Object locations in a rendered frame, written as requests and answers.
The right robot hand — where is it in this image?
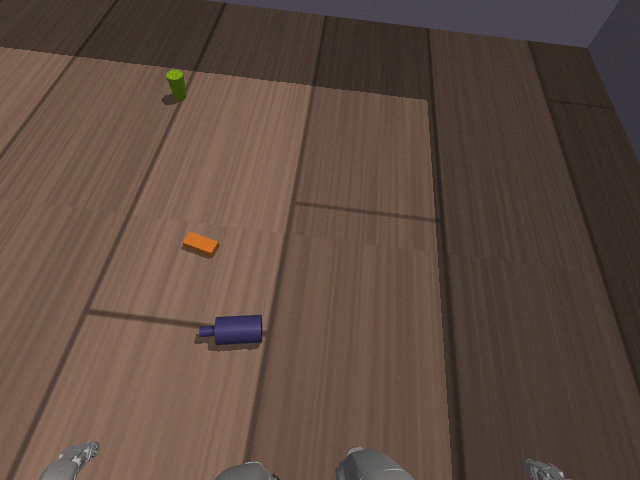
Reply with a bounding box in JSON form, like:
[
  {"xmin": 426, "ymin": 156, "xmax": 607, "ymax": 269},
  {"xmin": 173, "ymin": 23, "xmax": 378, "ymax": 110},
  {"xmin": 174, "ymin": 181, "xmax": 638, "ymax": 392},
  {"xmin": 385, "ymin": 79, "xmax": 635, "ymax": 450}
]
[{"xmin": 522, "ymin": 459, "xmax": 571, "ymax": 480}]

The left robot hand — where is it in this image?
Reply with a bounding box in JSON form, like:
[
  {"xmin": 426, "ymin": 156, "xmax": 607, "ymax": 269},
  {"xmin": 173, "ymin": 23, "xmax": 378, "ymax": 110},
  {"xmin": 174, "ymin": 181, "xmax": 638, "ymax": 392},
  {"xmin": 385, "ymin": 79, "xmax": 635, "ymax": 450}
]
[{"xmin": 39, "ymin": 442, "xmax": 100, "ymax": 480}]

